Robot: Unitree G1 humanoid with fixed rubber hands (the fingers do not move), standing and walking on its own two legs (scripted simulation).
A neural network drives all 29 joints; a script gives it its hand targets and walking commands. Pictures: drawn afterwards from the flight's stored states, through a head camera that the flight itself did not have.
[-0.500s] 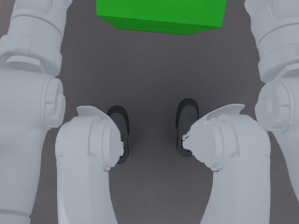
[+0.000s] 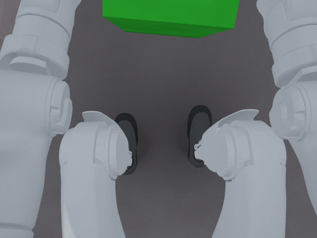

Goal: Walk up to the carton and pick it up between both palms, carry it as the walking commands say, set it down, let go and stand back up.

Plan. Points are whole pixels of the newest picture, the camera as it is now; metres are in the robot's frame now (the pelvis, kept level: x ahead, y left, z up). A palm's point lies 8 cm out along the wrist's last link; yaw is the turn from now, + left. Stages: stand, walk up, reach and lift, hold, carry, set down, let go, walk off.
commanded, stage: reach and lift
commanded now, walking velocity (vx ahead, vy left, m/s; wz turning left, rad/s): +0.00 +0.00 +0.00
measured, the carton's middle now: out of the picture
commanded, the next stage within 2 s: none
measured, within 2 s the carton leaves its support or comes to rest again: leaves its support in 1.08 s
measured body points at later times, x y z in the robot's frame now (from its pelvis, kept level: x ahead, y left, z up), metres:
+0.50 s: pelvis +0.00 +0.00 +0.00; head +0.38 +0.00 +0.22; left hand +0.59 +0.13 -0.19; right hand +0.57 -0.17 -0.18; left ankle +0.10 +0.11 -0.34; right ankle +0.12 -0.12 -0.34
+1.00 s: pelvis +0.01 +0.00 -0.01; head +0.38 +0.00 +0.22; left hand +0.59 +0.13 -0.19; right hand +0.58 -0.17 -0.18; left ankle +0.10 +0.11 -0.34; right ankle +0.12 -0.12 -0.34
